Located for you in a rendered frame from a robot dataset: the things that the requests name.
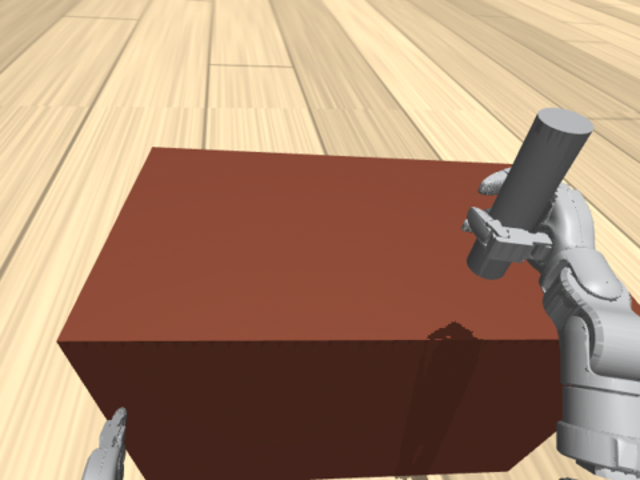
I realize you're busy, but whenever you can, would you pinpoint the right robot arm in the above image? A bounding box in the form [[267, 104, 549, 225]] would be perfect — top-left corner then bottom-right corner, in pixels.
[[539, 248, 640, 480]]

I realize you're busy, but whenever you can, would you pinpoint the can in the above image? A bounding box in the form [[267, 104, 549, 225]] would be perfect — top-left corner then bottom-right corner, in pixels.
[[467, 108, 594, 280]]

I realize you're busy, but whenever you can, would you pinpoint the right robot hand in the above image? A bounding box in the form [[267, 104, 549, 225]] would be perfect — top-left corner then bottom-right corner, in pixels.
[[461, 167, 595, 274]]

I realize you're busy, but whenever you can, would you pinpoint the left robot hand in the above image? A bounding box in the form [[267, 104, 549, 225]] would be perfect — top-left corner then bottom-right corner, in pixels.
[[81, 407, 127, 480]]

